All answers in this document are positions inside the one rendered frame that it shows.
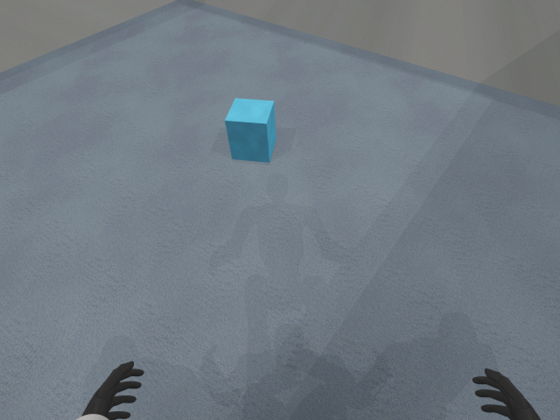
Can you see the right robot hand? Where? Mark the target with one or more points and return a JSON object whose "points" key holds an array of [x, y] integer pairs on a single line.
{"points": [[518, 408]]}

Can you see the left robot hand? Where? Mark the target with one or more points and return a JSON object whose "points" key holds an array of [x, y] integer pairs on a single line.
{"points": [[104, 398]]}

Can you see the carton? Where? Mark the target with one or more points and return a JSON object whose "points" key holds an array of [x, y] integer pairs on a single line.
{"points": [[251, 129]]}

